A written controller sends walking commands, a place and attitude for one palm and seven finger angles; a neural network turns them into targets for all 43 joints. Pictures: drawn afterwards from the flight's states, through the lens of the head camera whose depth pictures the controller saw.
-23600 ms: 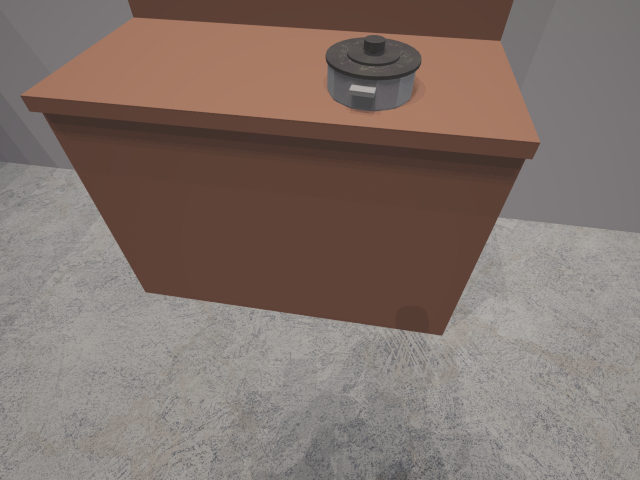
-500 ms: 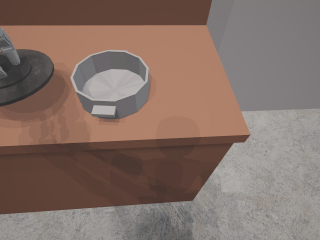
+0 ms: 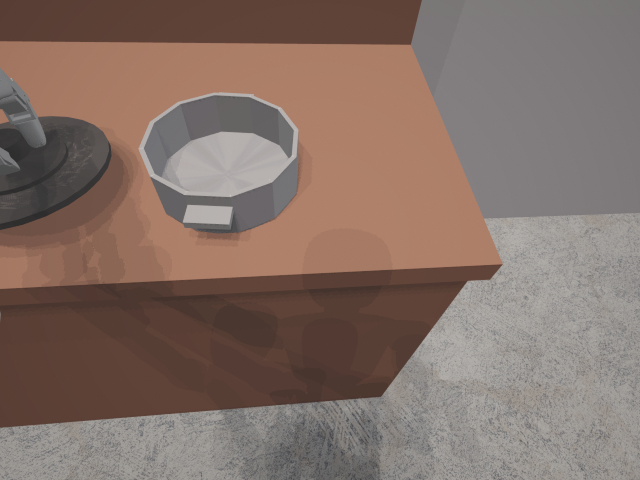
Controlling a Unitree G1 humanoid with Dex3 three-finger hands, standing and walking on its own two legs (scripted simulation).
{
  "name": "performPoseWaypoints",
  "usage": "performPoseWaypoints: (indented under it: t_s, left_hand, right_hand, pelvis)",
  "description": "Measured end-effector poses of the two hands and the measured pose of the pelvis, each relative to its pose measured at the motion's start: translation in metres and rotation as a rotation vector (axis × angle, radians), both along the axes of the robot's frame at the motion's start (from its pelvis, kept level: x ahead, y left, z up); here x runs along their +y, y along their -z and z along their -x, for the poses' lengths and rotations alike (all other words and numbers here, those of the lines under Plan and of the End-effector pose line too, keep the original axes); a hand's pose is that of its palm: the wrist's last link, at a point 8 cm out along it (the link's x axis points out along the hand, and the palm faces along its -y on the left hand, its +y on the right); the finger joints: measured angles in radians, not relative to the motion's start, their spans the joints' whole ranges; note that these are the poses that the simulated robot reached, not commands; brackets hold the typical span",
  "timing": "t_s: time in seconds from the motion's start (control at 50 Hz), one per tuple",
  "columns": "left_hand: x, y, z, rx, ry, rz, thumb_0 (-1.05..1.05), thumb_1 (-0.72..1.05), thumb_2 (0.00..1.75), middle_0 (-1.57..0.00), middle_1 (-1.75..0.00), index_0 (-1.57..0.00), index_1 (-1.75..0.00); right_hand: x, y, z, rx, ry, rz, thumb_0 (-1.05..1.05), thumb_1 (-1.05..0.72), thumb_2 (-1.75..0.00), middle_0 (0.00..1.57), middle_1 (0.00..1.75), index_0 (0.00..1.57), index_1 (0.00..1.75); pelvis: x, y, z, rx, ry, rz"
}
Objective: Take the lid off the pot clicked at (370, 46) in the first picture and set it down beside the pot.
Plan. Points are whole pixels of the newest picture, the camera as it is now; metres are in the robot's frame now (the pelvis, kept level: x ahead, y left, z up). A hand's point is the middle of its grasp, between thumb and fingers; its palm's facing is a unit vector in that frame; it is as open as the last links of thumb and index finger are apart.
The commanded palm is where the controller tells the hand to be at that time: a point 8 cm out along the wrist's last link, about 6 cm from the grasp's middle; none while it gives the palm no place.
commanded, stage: lower the lid onto the table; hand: left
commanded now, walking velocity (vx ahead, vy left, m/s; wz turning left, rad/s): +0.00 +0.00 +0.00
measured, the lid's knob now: (3, 147) +0.48 +0.35 +0.14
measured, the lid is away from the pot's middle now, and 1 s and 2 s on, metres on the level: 0.24 0.24 0.24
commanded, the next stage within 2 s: open the fingers wide in 0.58 s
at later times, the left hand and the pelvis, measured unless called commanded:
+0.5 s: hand (12, 165) +0.46 +0.33 +0.14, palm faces -0.44 -0.19 -0.88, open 7.3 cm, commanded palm +0.49 +0.33 +0.20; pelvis +0.00 +0.00 -0.01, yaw -1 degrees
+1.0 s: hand (14, 183) +0.44 +0.33 +0.13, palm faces -0.39 -0.09 -0.92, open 7.3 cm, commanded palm +0.47 +0.33 +0.19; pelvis -0.01 +0.00 -0.01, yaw +0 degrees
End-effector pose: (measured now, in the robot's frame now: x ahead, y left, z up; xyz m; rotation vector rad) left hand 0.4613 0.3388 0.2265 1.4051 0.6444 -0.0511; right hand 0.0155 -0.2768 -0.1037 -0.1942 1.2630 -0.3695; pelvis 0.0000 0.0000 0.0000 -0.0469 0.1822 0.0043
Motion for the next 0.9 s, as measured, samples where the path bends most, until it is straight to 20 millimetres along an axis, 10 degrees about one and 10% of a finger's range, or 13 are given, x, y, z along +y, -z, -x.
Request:
performPoseWaypoints:
  t_s: [0.9]
  left_hand:
    - [-0.009, 0.044, 0.012, -0.035, 0.177, -0.013, 0.02, 0.27, 0.77, -0.63, -0.92, -0.68, -0.93]
  right_hand:
    - [0.005, 0.012, 0.011, 0.066, 0.025, 0.002, 0.00, -0.90, -0.89, 0.20, 0.30, 0.21, 0.30]
  pelvis:
    - [0.001, 0.010, 0.009, 0.028, 0.012, 0.010]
